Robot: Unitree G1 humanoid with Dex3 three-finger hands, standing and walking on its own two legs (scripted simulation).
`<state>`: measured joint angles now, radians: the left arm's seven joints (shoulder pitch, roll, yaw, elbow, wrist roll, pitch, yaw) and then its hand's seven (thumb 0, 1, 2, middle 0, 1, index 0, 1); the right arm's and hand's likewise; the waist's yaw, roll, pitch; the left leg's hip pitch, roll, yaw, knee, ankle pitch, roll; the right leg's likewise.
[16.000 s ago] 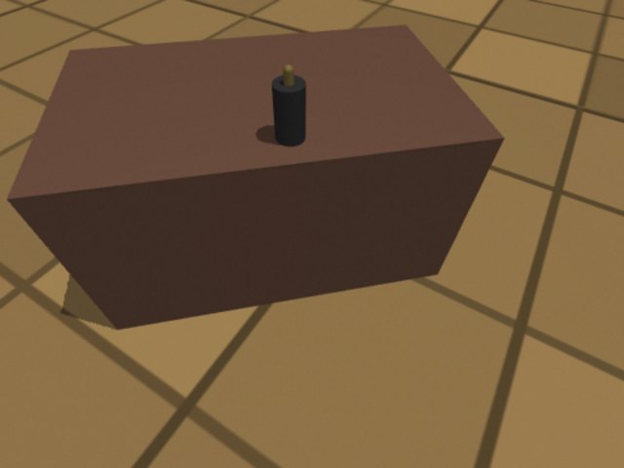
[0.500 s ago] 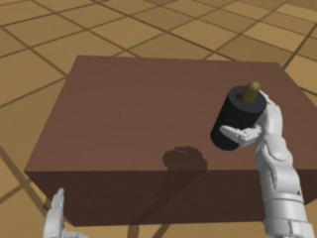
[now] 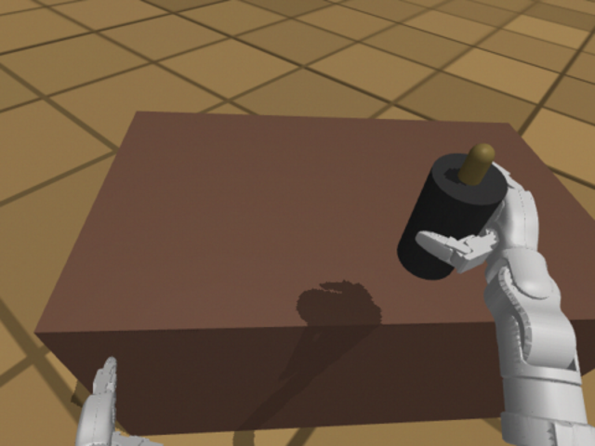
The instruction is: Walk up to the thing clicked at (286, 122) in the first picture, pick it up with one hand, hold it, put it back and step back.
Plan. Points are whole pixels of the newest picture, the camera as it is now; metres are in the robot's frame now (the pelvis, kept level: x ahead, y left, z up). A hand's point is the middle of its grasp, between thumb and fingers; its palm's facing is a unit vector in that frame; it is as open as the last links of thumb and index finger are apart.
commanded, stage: hold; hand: right
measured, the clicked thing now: (450, 210) +0.33 -0.16 +0.19
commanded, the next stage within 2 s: none
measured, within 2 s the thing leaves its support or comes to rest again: neither
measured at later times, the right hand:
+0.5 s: hand (458, 215) +0.33 -0.17 +0.19, palm faces +0.16 +0.99 -0.03, open 11.2 cm
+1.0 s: hand (457, 216) +0.32 -0.17 +0.19, palm faces +0.16 +0.99 -0.03, open 11.2 cm
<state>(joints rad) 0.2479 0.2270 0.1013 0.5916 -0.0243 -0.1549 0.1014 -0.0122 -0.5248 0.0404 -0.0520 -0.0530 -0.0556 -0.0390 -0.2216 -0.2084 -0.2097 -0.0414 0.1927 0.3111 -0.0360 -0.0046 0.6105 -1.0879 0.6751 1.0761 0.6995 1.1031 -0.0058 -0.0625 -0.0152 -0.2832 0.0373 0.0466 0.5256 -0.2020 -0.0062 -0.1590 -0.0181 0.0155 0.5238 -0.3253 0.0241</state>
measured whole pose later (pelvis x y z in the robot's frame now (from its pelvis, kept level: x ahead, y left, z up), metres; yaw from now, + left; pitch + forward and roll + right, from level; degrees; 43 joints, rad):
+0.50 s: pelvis -0.01 +0.00 +0.00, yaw +0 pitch -3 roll +0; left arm 0.23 0.24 0.11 0.64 -0.03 -0.17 0.08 -0.01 -0.54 0.05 -0.05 -0.06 -0.05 -0.05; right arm -0.25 -0.21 -0.21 -0.08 0.20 0.40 -0.03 0.00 0.61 -1.09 0.67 1.08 0.70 1.10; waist -0.01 -0.06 -0.01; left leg -0.28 0.04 0.05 0.51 -0.19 -0.01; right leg -0.16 -0.01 0.02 0.52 -0.31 0.02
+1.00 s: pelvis -0.01 +0.00 +0.00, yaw +0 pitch -4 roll +0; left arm 0.22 0.23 0.10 0.64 -0.02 -0.20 0.10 -0.01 -0.53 0.05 -0.05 -0.05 -0.05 -0.04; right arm -0.24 -0.22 -0.22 -0.08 0.21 0.41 -0.03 0.00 0.61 -1.09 0.67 1.08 0.70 1.10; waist 0.00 -0.06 -0.01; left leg -0.27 0.04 0.05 0.52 -0.18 -0.01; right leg -0.15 -0.01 0.02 0.52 -0.31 0.02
